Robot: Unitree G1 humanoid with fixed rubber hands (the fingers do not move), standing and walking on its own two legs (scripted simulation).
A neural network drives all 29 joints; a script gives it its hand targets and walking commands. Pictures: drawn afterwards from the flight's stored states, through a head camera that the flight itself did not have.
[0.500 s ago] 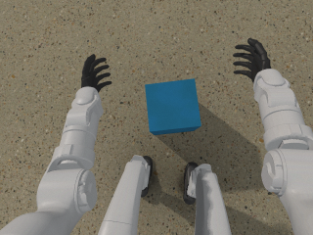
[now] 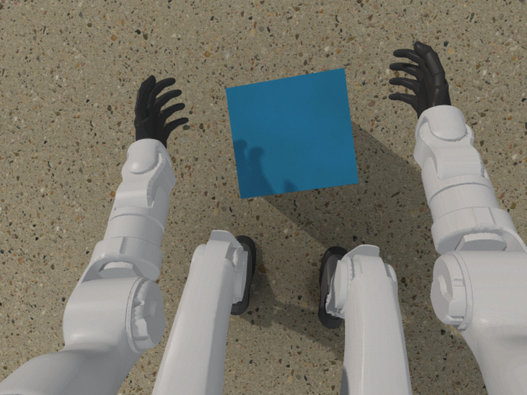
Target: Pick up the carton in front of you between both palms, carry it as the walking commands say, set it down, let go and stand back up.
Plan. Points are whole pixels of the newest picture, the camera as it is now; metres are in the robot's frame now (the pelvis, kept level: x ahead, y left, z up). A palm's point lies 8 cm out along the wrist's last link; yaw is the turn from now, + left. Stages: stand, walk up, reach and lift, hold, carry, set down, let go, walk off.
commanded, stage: reach and lift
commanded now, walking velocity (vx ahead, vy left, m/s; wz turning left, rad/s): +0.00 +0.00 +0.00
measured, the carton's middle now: (292, 143) +0.46 +0.00 -0.40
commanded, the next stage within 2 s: none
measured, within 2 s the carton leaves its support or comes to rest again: leaves its support in 1.34 s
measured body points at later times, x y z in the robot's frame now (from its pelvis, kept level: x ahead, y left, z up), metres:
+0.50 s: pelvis -0.05 +0.01 -0.14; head +0.32 -0.02 +0.11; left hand +0.46 +0.21 -0.33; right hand +0.50 -0.17 -0.34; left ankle +0.09 +0.13 -0.49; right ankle +0.08 -0.11 -0.49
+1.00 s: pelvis -0.04 +0.01 -0.14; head +0.32 -0.02 +0.12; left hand +0.46 +0.18 -0.32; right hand +0.50 -0.14 -0.34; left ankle +0.09 +0.13 -0.49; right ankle +0.08 -0.11 -0.49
